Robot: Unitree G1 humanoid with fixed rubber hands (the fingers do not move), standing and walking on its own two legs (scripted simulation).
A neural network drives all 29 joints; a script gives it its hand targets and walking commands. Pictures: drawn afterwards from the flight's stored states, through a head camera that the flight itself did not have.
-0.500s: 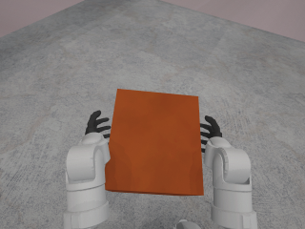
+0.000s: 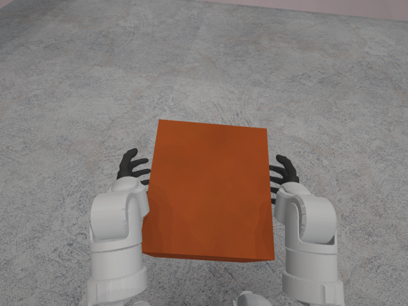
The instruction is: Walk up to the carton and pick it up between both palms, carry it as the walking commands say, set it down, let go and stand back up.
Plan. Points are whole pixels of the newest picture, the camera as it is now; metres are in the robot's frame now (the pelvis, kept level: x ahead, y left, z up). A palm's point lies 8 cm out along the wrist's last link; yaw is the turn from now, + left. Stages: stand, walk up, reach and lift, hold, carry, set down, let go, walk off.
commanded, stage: carry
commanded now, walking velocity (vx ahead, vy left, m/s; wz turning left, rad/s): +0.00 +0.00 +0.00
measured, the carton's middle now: (205, 197) +0.33 +0.01 +0.00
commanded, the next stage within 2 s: none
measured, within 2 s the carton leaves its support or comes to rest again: neither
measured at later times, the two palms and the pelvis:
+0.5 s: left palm (250, 238) +0.21 -0.05 +0.11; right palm out of the picture +0.18 -0.33 +0.11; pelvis -0.10 -0.17 +0.02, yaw -5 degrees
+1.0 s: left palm out of the picture +0.04 -0.13 +0.11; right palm out of the picture +0.02 -0.41 +0.12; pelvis -0.26 -0.24 +0.02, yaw -6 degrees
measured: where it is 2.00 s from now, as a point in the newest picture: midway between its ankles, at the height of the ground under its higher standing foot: outside the picture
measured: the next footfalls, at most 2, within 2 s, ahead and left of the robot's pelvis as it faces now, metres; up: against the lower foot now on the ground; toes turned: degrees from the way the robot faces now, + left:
left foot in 0.44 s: -0.04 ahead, -0.02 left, +0.00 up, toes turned +7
right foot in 0.58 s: -0.04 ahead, -0.29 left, +0.00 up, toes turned +2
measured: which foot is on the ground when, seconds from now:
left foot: down 0.00-0.02, up 0.04-0.42, down 0.44-0.60, up 0.62-0.80, down 0.82-1.00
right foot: down 0.00-0.44, up 0.46-0.56, down 0.58-1.00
